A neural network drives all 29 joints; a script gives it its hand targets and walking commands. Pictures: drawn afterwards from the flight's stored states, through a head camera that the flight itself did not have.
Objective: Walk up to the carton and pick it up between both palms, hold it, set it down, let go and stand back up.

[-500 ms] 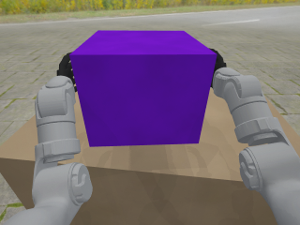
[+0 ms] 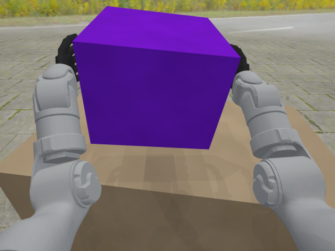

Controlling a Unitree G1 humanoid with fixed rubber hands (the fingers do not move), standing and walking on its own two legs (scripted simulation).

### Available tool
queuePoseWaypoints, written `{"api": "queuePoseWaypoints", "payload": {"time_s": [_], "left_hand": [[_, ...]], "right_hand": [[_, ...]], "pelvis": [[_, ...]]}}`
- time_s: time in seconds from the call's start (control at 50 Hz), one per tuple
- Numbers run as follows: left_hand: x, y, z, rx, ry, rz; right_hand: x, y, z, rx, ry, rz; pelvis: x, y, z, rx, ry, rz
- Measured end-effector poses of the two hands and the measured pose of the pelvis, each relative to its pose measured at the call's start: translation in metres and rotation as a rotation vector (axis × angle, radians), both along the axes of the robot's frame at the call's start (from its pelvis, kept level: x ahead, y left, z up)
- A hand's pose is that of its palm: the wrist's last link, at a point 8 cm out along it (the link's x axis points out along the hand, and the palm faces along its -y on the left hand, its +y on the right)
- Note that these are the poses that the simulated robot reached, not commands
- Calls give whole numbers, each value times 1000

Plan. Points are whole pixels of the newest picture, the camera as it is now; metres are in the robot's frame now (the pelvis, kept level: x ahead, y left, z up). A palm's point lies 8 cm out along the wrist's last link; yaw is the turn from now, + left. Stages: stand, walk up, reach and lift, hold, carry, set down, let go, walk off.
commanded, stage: set down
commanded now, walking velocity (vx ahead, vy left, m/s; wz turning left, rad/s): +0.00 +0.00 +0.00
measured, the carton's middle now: (155, 74) +0.46 +0.02 +0.29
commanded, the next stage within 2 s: none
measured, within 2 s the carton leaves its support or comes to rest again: neither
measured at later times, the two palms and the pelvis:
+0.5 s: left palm (89, 112) +0.41 +0.19 +0.21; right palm (231, 107) +0.40 -0.18 +0.22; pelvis +0.03 +0.02 +0.00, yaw +1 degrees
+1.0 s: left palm (88, 119) +0.40 +0.19 +0.19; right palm (230, 115) +0.39 -0.18 +0.20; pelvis +0.01 +0.01 +0.00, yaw +1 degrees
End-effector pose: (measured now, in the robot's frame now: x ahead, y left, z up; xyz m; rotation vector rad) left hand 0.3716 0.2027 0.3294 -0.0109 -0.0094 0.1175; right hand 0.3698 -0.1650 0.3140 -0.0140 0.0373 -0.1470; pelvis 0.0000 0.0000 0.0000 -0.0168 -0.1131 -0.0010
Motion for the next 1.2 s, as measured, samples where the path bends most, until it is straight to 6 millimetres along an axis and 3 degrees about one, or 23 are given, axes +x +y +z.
{"api": "queuePoseWaypoints", "payload": {"time_s": [0.1,0.22,0.32,0.4,0.58,0.76,0.92,1.06,1.2], "left_hand": [[10,9,-19,4,6,-5],[25,14,-62,11,51,4],[35,10,-101,17,87,-5],[38,1,-119,24,96,-11],[39,-19,-111,62,81,-25],[31,-15,-95,59,74,-17],[30,-8,-119,27,138,-19],[37,-16,-146,5,175,-39],[53,-33,-139,36,159,-61]], "right_hand": [[12,8,-19,-12,-8,6],[26,14,-51,-13,-10,-1],[34,10,-76,-26,0,-7],[36,1,-90,-30,2,-13],[31,-19,-94,-3,-17,-28],[25,-14,-94,23,-31,-25],[24,-8,-104,-6,16,-24],[26,-15,-116,-11,44,-44],[33,-33,-120,18,25,-66]], "pelvis": [[6,1,0,0,-18,7],[12,5,0,-6,-36,16],[17,9,0,-13,-23,21],[24,13,0,-18,-4,17],[35,19,-1,-17,-13,12],[26,22,0,-2,-29,5],[10,15,0,3,-21,5],[4,9,1,3,16,9],[10,7,1,2,50,0]]}}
